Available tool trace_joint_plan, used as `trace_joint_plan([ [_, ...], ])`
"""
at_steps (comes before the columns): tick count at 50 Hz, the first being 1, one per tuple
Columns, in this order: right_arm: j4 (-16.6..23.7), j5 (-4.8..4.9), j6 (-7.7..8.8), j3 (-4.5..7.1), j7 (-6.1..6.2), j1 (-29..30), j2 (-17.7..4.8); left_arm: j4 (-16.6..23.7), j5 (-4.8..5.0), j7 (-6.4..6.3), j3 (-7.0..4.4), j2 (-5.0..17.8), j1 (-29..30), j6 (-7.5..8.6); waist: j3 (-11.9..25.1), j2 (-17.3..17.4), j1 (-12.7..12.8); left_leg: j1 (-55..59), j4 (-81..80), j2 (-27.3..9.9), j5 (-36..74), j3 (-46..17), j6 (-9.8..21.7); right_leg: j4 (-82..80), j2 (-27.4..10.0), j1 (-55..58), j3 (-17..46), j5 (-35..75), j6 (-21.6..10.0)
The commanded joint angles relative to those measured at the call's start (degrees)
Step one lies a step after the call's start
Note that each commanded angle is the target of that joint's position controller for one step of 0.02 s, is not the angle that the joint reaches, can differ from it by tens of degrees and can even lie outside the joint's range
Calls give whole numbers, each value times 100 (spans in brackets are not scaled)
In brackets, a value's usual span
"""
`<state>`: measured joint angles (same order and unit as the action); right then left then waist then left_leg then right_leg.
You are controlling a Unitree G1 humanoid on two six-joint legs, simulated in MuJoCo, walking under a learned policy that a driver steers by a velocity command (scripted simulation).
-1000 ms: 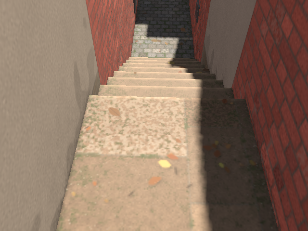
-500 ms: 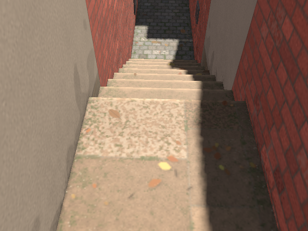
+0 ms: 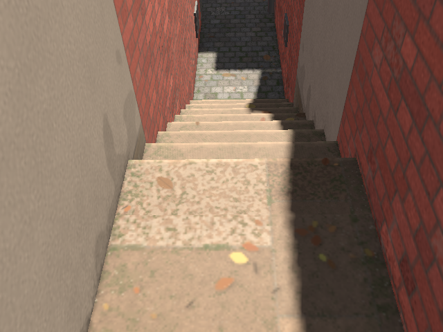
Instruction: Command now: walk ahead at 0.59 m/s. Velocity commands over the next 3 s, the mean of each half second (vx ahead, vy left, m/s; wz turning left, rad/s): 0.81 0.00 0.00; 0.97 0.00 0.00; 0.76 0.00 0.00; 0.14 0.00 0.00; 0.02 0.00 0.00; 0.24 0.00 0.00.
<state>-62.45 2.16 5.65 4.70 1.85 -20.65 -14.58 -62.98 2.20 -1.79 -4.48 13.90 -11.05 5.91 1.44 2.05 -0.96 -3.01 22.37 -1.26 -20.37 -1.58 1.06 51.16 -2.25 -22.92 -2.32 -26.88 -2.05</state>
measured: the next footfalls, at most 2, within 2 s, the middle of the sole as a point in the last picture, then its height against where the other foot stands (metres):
right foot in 0.10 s outside the picture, level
left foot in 0.56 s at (211, 314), level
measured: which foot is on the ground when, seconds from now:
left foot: down 0.00-0.10, up 0.12-0.54, down 0.56-1.00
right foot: up 0.00-0.08, down 0.10-0.58, up 0.60-1.00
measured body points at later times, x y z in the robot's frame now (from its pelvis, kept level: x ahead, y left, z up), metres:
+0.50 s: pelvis +0.31 -0.04 -0.03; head +0.33 -0.04 +0.42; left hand +0.16 +0.18 -0.16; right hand +0.56 -0.25 -0.09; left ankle +0.56 +0.10 -0.69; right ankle +0.04 -0.16 -0.74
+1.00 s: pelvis +0.80 -0.02 -0.03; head +0.84 -0.02 +0.42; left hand +1.06 +0.19 -0.11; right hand +0.70 -0.28 -0.16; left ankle +0.56 +0.08 -0.74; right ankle +1.08 -0.16 -0.69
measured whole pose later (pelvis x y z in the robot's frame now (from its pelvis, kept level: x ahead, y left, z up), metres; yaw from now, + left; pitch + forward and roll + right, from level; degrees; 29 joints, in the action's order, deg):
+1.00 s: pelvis +0.80 -0.02 -0.03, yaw +1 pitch +1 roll -1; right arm -57.1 1.0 6.5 2.7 1.2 -31.8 -13.4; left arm -46.0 0.9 2.4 -0.4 13.4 3.8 7.5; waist -2.7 0.5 -5.7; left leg 15.7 11.9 -0.2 -28.3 1.2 1.3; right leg 33.4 -3.3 -44.2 -2.5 10.4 -0.4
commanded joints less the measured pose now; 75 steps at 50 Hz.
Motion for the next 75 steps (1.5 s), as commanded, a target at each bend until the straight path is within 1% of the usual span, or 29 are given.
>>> trace_joint_plan([
  [1,463,-4,98,204,-30,315,-988,487,-33,88,-21,347,681,227,-954,590,130,-563,-1150,-1289,-1305,-1273,807,-858,-406,-701,82,-55,26],
  [4,755,-103,62,121,-80,670,-883,-213,-15,186,-185,495,-1240,166,-550,139,1111,-2419,363,-623,46,-566,695,-1620,574,2475,-907,842,269],
  [5,892,-125,112,27,-140,816,-602,-568,-169,200,-324,883,-2476,193,-99,-815,1538,-2873,2579,-242,989,-25,423,-2029,4,3259,170,566,50],
  [6,1220,-107,232,-151,-132,761,232,-537,-222,282,-312,1446,-3013,252,255,-2980,1258,-4044,4922,491,-1137,-18,239,-3421,-1496,3496,3585,-733,-846],
  [7,1430,242,373,-217,-71,741,352,-380,-226,368,-185,1202,-2514,352,85,-2249,892,-5014,6237,583,-907,-963,420,-3943,-2078,3315,5484,-1557,-1511],
  [8,1527,433,450,-207,-85,853,82,-188,-120,376,-92,950,-1769,381,-419,-1290,626,-5822,6772,182,-371,-910,532,-3658,-2187,3225,4783,-1490,-1449],
  [10,1595,120,418,-174,-130,897,-137,-134,-292,431,109,502,-1451,294,-368,-585,431,-5731,6396,-361,625,-579,655,-3479,-1681,2804,3229,-870,-1063],
  [18,2349,39,52,-226,-216,2174,-63,-46,-172,41,327,465,-1734,139,-1521,-599,346,-5042,3511,-591,2314,352,-96,-4886,-1016,1348,952,1373,-812],
  [24,2873,43,91,-189,-578,2789,-167,48,-195,77,234,883,-2093,167,-1387,-989,114,-3278,1802,70,2197,929,368,-4726,-1173,2516,-179,4932,-674],
  [26,2909,19,27,-21,-557,2189,-625,23,-339,78,139,1243,-2032,83,-678,-1329,-436,-2459,1855,477,1308,1128,524,-3317,-1372,3281,-227,7824,-629],
  [28,2051,77,-170,260,-302,-377,-1129,166,-401,59,11,1546,-1509,-7,573,-1509,-1697,455,1889,458,997,760,699,-770,-1285,2284,-25,8578,-431],
  [29,1572,-74,-284,292,-183,-1424,-1541,400,-302,67,139,881,-1347,160,1207,4,-1669,2003,1833,-429,-90,-1149,997,1776,-491,809,397,4495,-222],
  [30,1381,-303,-136,209,-339,-1188,-1482,436,181,119,309,-178,-2674,433,2252,2359,-361,2810,-99,-1535,-2454,-4631,1916,3423,580,-637,1468,34,-209],
  [32,1380,-200,72,57,-390,-795,-581,739,377,68,152,542,-1276,511,743,932,-574,1424,-670,-1486,-1710,-4093,1433,3795,84,-1416,1399,245,-310],
  [34,1246,-283,269,124,-420,-264,-735,1101,10,20,191,366,-411,402,80,-599,-252,-127,-697,-1225,-852,-2928,1222,3164,-340,-1291,1264,619,-285],
  [37,1041,-214,370,-54,-268,68,-360,1182,55,33,176,334,-513,139,-603,-29,291,-1408,-1109,-1096,-817,-2239,1293,2519,-725,-1387,1113,711,-140],
  [42,883,-139,261,17,-49,-557,-717,1624,-164,-24,303,322,797,134,-1337,-160,109,-1168,-1695,-852,680,-1004,1154,770,-843,-2531,592,2417,326],
  [49,753,-88,86,37,-31,-1095,-1064,2114,-141,508,211,608,2055,223,-1033,201,-109,252,-1161,-863,4176,217,775,-2036,297,-844,-435,3799,73],
  [52,671,-328,-124,155,-57,-712,-1531,1528,21,350,-186,1346,-645,176,406,1228,1398,432,1801,-1114,7247,255,583,-1330,685,1861,-412,2484,-229],
  [53,652,-399,-142,68,-13,-715,-1197,1306,-6,248,-251,1640,-1658,87,938,693,1738,-374,3818,-898,6261,182,476,-1014,-34,3082,590,2003,-536],
  [54,504,-191,52,-156,-143,-2306,153,1211,-249,395,-271,1963,-1820,109,2356,-2141,546,-2368,6794,524,-470,-484,63,-1846,-1671,5109,4385,95,-2089],
  [55,433,206,257,-49,-105,-2207,-438,1079,-132,420,-178,1224,-2022,156,2653,-2193,718,-2702,6964,326,-581,-1238,371,-3130,-1464,4841,5610,-1471,-1952],
  [56,688,385,280,12,-57,-1097,-765,1166,-92,345,-136,820,-1721,182,1511,-1596,909,-3090,6924,153,-511,-1099,381,-3194,-1416,4088,4697,-863,-1667],
  [58,1024,27,258,59,77,85,-893,1248,-182,399,-196,941,-883,363,322,152,560,-2864,5894,-196,-230,-1076,364,-3079,-1056,2137,3412,1197,-1384],
  [60,988,-23,81,120,46,89,-778,1245,-325,396,-130,733,-539,431,-13,107,197,-2336,5174,-434,-201,-1026,406,-2976,-868,959,2868,1795,-1370],
  [64,1328,-117,-19,65,16,682,-549,1024,-114,224,-132,915,-916,296,-755,-118,-43,-3389,3693,-820,44,-735,213,-2867,-911,569,2267,3567,-1349],
  [67,1223,-262,-54,-15,-127,371,-472,1048,-247,79,-193,1040,-1068,89,-232,-392,-160,-3195,3728,-589,2014,-248,-20,-2251,-711,553,1379,5434,-1141],
  [71,1468,-417,144,-112,-377,1525,-422,1041,-146,-173,-14,624,-1484,55,-344,-327,347,-1695,1453,79,6065,356,-31,-1438,215,-504,277,2470,-517],
  [75,1162,-276,10,14,-393,512,-832,1095,-139,-113,-9,659,-1238,-149,-215,-792,40,-1137,1415,338,5569,600,-349,297,36,146,228,2573,-280],
])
